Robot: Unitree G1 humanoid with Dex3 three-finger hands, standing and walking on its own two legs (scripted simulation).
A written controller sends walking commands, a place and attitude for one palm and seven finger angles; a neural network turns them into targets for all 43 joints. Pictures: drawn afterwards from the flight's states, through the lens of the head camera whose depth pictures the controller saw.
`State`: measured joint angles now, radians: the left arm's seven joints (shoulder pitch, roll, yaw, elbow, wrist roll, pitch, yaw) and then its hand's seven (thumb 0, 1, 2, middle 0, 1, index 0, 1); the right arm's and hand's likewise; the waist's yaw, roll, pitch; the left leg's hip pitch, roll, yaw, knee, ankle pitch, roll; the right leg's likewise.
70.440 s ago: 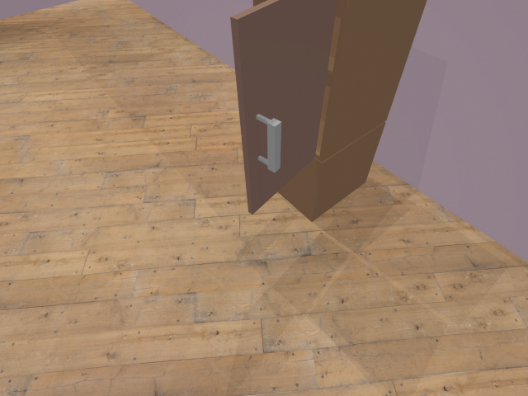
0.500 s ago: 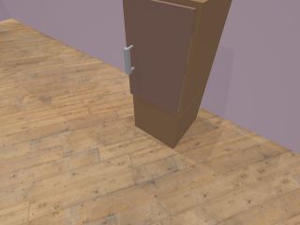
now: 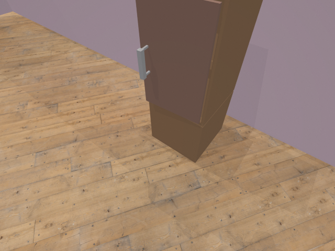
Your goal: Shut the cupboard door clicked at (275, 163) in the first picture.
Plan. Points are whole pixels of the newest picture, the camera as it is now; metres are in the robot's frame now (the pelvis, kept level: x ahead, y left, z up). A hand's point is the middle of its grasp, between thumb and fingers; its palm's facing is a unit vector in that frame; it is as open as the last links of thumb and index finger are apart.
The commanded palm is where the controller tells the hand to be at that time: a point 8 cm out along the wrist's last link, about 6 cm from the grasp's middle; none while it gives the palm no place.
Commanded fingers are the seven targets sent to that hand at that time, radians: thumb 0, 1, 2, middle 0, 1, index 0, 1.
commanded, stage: look to check the result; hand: left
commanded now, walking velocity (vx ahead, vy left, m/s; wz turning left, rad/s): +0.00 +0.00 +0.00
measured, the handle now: (144, 62) +0.92 +0.16 -0.07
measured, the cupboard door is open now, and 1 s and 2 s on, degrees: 5 5 5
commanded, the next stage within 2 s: walk to a spot facing it in 0.18 s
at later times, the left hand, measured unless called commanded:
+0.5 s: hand out of the picture +0.07 +0.21 -0.17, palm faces +0.04 -0.96 -0.28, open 7.4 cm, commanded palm none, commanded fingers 0.00 0.90 0.90 -0.20 -0.30 -0.20 -0.30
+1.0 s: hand out of the picture +0.00 +0.26 -0.18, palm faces +0.31 -0.92 -0.26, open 7.4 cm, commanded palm none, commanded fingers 0.00 0.90 0.90 -0.20 -0.30 -0.20 -0.30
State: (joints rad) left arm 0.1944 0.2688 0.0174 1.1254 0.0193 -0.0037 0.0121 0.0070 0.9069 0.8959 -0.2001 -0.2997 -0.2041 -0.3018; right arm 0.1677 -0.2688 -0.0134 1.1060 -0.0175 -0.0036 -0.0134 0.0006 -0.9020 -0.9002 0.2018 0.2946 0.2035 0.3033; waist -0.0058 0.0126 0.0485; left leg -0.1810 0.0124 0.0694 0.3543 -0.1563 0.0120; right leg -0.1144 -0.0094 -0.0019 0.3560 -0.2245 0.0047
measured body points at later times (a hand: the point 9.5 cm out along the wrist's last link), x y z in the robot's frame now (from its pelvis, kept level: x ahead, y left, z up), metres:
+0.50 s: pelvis +0.02 -0.01 +0.00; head +0.04 -0.01 +0.44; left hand +0.07 +0.26 -0.15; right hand +0.08 -0.27 -0.15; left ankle +0.02 +0.11 -0.75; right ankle -0.02 -0.12 -0.75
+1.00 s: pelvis -0.02 +0.03 -0.01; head +0.04 +0.07 +0.44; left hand -0.02 +0.31 -0.16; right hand +0.09 -0.20 -0.15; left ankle +0.02 +0.12 -0.75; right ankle +0.01 -0.14 -0.67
